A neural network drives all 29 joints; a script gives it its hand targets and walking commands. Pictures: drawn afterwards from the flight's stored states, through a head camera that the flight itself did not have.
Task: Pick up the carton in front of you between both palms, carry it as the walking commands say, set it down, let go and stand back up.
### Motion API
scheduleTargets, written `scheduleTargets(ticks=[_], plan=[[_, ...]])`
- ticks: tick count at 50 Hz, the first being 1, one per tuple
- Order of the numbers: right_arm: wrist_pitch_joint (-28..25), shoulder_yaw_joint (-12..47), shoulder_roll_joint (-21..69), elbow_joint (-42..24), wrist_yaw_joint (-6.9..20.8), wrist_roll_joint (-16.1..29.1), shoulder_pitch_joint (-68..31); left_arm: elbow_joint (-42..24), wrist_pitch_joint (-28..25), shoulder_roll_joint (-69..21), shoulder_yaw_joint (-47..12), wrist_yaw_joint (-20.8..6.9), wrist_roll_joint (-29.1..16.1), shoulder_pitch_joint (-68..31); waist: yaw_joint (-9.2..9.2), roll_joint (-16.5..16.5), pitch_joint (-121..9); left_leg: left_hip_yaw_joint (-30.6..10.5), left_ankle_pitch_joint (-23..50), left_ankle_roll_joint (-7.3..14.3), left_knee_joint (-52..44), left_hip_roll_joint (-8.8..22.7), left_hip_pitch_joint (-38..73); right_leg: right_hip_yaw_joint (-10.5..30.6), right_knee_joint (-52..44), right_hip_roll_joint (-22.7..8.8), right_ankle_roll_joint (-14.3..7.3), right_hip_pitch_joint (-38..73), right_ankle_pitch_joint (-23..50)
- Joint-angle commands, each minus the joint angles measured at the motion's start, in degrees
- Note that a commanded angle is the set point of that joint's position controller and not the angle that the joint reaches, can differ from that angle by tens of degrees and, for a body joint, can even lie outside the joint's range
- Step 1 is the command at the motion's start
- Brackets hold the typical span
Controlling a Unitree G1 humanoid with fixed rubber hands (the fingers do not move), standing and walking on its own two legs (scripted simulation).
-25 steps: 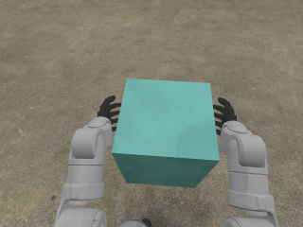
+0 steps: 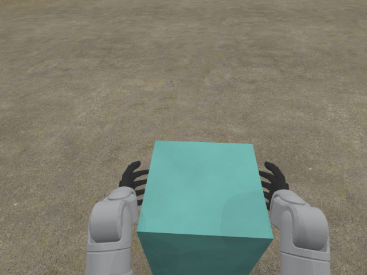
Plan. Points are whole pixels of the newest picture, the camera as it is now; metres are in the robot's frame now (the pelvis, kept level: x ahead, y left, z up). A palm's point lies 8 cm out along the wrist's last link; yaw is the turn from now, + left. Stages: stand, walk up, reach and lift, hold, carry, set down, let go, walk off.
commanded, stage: carry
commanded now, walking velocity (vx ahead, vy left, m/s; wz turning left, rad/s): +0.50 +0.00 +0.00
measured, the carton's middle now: (200, 212) +0.28 +0.00 +0.02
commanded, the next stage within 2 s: none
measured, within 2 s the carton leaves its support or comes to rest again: neither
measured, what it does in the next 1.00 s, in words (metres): walks ahead: left foot, then right foot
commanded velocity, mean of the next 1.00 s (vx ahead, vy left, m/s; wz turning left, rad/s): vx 0.50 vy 0.00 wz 0.00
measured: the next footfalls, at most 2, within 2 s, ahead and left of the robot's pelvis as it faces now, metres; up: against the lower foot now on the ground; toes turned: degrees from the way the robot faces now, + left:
left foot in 0.42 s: +0.42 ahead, +0.12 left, +0.00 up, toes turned +11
right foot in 0.88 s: +0.70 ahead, -0.12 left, +0.00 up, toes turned -13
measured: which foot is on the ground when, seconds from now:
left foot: up 0.00-0.40, down 0.42-0.92, up 0.94-1.00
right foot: down 0.00-0.44, up 0.46-0.86, down 0.88-1.00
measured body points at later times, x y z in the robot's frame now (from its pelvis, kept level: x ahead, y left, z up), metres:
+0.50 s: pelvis +0.29 +0.03 +0.00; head +0.27 +0.04 +0.45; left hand +0.57 +0.18 +0.07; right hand +0.56 -0.13 +0.08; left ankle +0.38 +0.11 -0.73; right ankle +0.11 -0.08 -0.66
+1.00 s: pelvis +0.60 -0.03 +0.01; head +0.59 -0.04 +0.45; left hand +0.87 +0.12 +0.07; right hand +0.87 -0.18 +0.07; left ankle +0.45 +0.10 -0.65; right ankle +0.66 -0.11 -0.73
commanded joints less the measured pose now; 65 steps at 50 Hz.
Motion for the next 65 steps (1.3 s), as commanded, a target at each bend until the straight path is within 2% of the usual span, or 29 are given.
scheduleTargets(ticks=[1,2,3,6,10,17,19,20,21,22,23,24,26,27,29,32,40,42,44,45,46,47,48,50,51,54,60,64,65], plan=[[2.17,43.20,51.54,-5.79,13.93,21.99,-28.52,-5.26,1.14,-52.81,-40.06,-16.08,-23.16,-26.36,-0.13,-13.66,-11.69,-2.99,-0.16,1.69,22.64,0.80,-31.14,35.67,-14.79,-21.74,-7.80,32.92,-2.98],[1.91,43.58,52.95,-5.81,14.01,22.46,-28.32,-6.61,1.06,-53.44,-40.64,-16.13,-23.75,-27.19,-0.27,-8.51,-11.15,-3.46,3.91,1.94,21.33,2.66,-30.09,31.06,-15.90,-20.46,-6.33,29.29,-4.03],[1.64,43.79,53.93,-5.73,14.03,22.86,-27.53,-8.01,0.96,-53.78,-41.12,-16.16,-24.23,-28.19,-0.39,-6.03,-10.22,-3.52,7.02,1.72,18.19,4.10,-28.44,26.82,-17.61,-19.50,-4.91,25.70,-4.34],[1.04,44.22,54.66,-5.84,13.65,22.57,-24.36,-9.84,0.78,-53.47,-41.91,-16.33,-24.88,-26.77,-0.49,-8.18,-10.03,-0.39,12.40,0.30,8.98,3.74,-24.75,17.23,-20.41,-16.61,-3.71,22.15,-5.36],[1.09,44.43,53.31,-6.35,13.08,21.68,-21.56,-10.67,1.00,-51.16,-41.96,-16.45,-24.51,-23.95,-0.32,-8.97,-6.75,3.24,18.83,-0.92,-4.70,2.83,-24.94,11.37,-21.24,-14.08,-3.71,22.99,-0.49],[3.31,43.89,48.25,-8.10,12.86,21.93,-21.89,-11.09,2.87,-46.27,-40.69,-15.50,-22.71,-22.14,0.23,-10.93,-1.85,7.70,23.63,0.68,-16.06,0.74,-21.42,6.85,-16.48,-12.81,-2.35,26.40,12.22],[3.91,43.15,47.24,-7.15,12.96,21.98,-21.94,-10.35,3.50,-45.39,-40.59,-15.31,-22.49,-22.62,-0.30,-10.62,-2.68,10.20,21.40,1.73,-19.10,-1.05,-14.51,4.90,-10.13,-12.29,-1.18,25.77,17.82],[4.10,42.59,46.94,-6.25,13.02,21.88,-21.38,-10.20,3.77,-45.10,-40.66,-15.25,-22.50,-22.94,-1.03,-8.45,-5.16,12.81,19.74,2.05,-21.00,-3.40,-5.52,1.71,-1.91,-10.23,0.18,22.90,21.42],[4.23,41.92,46.73,-5.19,13.09,21.69,-20.49,-10.08,4.02,-44.49,-40.61,-15.19,-22.49,-23.06,-2.03,-5.64,-9.31,8.59,17.97,2.63,-20.15,-0.45,8.03,0.22,8.13,-8.64,2.27,14.78,17.42],[3.95,40.89,45.97,-3.94,13.24,20.86,-20.18,-10.87,4.50,-44.96,-41.13,-15.13,-23.06,-24.70,-2.83,6.74,-14.01,-16.14,8.62,9.16,-25.27,14.67,20.96,0.69,25.79,-3.62,5.64,-0.76,4.69],[3.68,40.85,47.45,-2.28,13.28,20.90,-19.53,-10.89,4.69,-45.65,-41.63,-15.33,-23.27,-25.92,-2.94,17.64,-15.37,-32.87,13.14,14.53,-32.23,21.51,27.41,4.44,37.77,2.26,6.02,-14.45,-18.30],[3.44,41.24,49.30,-3.90,13.39,21.88,-20.65,-10.19,4.26,-47.75,-41.82,-15.55,-23.66,-26.59,-2.49,12.09,-14.56,-29.35,20.09,14.68,-30.82,21.71,26.60,9.88,45.09,-0.94,4.44,-18.69,-19.94],[2.52,42.69,53.30,-6.08,13.68,22.97,-22.98,-10.25,3.00,-51.05,-42.06,-15.87,-24.11,-27.04,-2.27,1.13,-13.58,-19.35,24.28,11.15,-30.13,19.07,18.44,12.55,43.13,-5.62,2.80,-17.01,-14.87],[2.05,43.33,54.60,-7.26,13.88,23.50,-24.18,-10.65,2.36,-52.26,-42.13,-15.83,-24.10,-26.95,-1.83,-0.17,-12.60,-15.09,22.28,9.14,-31.91,17.66,13.99,12.93,38.47,-6.99,2.82,-14.69,-11.57],[1.35,44.01,55.34,-8.32,14.26,24.20,-24.96,-11.22,1.50,-53.76,-42.94,-15.39,-23.60,-26.63,-1.61,3.07,-12.02,-8.65,18.36,7.45,-34.50,15.46,10.02,10.61,32.25,-6.38,3.32,-11.11,-7.68],[1.23,44.29,53.74,-9.92,14.64,24.78,-22.98,-12.63,0.88,-53.24,-42.98,-14.52,-22.40,-24.30,-1.70,4.98,-10.02,-3.84,16.80,8.30,-37.24,14.12,9.65,7.88,21.88,-6.07,4.77,-11.43,-3.86],[3.34,42.51,47.58,-8.70,13.88,22.14,-18.87,-12.88,3.51,-47.33,-42.11,-14.45,-22.13,-21.78,-2.28,6.66,-3.26,3.49,28.63,6.10,-34.51,11.61,12.85,1.77,0.81,-3.46,4.04,-7.29,5.70],[3.82,42.41,47.14,-7.76,13.74,21.59,-19.32,-11.96,4.08,-46.56,-41.44,-14.87,-22.28,-22.15,-2.21,6.66,-2.16,4.50,29.37,5.09,-31.16,11.59,12.98,0.41,-1.87,-3.01,3.22,-3.48,4.27],[4.17,42.63,46.96,-6.92,13.62,21.35,-19.87,-10.19,4.38,-46.28,-40.62,-15.25,-22.42,-21.70,-0.98,3.07,-5.43,9.46,34.78,2.91,-17.31,8.10,6.88,-3.56,-4.43,0.40,2.59,12.67,-0.35],[4.30,42.52,46.33,-6.64,13.59,21.34,-20.48,-8.94,4.39,-46.24,-40.03,-15.39,-22.32,-20.70,0.39,-2.25,-8.63,9.96,28.06,1.07,-5.06,6.22,-1.30,4.77,-5.46,-5.54,1.94,23.56,-4.20],[4.83,43.49,47.25,-8.05,13.49,21.99,-22.38,-7.20,3.88,-45.62,-39.06,-15.65,-21.49,-21.01,0.70,-18.17,-13.25,8.75,13.86,-1.99,12.87,-0.13,-18.08,31.28,-12.36,-20.96,-5.20,36.35,-13.91],[4.71,43.77,47.47,-8.27,13.69,22.21,-23.41,-6.37,3.42,-47.65,-39.00,-15.78,-21.87,-20.02,0.51,-21.70,-11.81,2.93,-0.79,-1.25,21.39,-3.00,-28.09,40.82,-17.18,-24.24,-8.40,37.94,-6.50],[4.10,44.39,49.90,-7.50,13.89,22.55,-24.30,-7.90,2.99,-49.62,-39.55,-15.95,-22.53,-21.44,0.09,-16.67,-11.74,-1.39,-0.48,0.52,25.89,0.57,-29.97,34.89,-15.52,-23.21,-7.64,36.61,0.09],[2.56,45.18,53.26,-7.90,14.10,22.84,-24.81,-9.57,1.70,-53.73,-40.94,-16.34,-23.40,-24.00,-0.21,-7.13,-11.86,-3.23,6.04,1.79,23.89,4.49,-29.12,25.30,-14.49,-20.38,-4.92,30.92,5.22],[1.93,45.59,55.19,-7.70,14.06,23.11,-24.75,-10.49,1.20,-54.63,-41.34,-16.43,-23.79,-25.13,-0.35,-6.46,-11.72,-3.18,9.22,1.53,20.17,5.47,-26.81,21.13,-15.85,-19.16,-3.22,27.88,4.36],[0.32,46.08,56.61,-8.24,13.37,22.38,-21.79,-12.17,0.21,-55.02,-42.24,-16.87,-24.75,-23.90,-0.44,-9.46,-11.26,0.08,14.12,0.44,12.99,4.25,-25.44,14.02,-18.21,-16.85,-2.48,26.43,3.06],[0.40,46.16,53.18,-11.89,12.21,21.66,-19.68,-15.37,0.52,-50.32,-42.19,-16.84,-24.68,-21.24,-0.12,-10.13,-5.57,5.12,21.67,-0.59,-6.89,2.41,-26.48,6.97,-18.75,-13.91,-3.03,28.50,10.81],[2.64,45.14,48.86,-12.76,12.30,22.16,-19.30,-15.51,2.28,-46.60,-40.76,-15.84,-23.04,-19.40,0.06,-11.56,-3.07,8.85,27.75,0.33,-15.86,-0.89,-19.91,1.63,-12.89,-12.10,-0.64,29.04,30.32],[3.18,44.80,47.99,-12.45,12.47,22.32,-19.17,-15.20,2.74,-45.92,-40.42,-15.61,-22.63,-19.04,-0.02,-11.82,-3.55,9.80,29.37,0.53,-17.67,-1.57,-16.28,0.65,-9.98,-11.56,0.39,28.93,31.52]])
